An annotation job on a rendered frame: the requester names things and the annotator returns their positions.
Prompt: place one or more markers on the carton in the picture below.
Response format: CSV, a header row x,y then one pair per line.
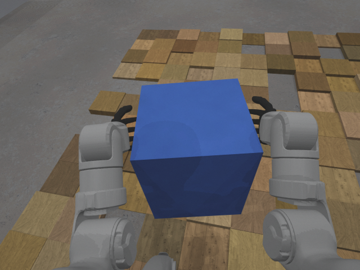
x,y
195,149

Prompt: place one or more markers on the robot left upper arm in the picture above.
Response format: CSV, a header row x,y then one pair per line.
x,y
103,244

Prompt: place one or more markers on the robot left hand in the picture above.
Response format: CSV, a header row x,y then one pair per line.
x,y
117,118

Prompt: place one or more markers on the robot right hand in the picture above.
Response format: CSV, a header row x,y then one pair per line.
x,y
266,105

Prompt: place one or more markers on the robot left forearm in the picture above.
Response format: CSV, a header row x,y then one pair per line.
x,y
101,148

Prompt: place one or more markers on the robot left thigh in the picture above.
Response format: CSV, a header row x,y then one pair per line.
x,y
160,262

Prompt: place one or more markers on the robot right upper arm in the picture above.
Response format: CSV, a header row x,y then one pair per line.
x,y
303,239

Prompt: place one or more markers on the robot right forearm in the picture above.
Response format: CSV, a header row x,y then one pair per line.
x,y
293,137

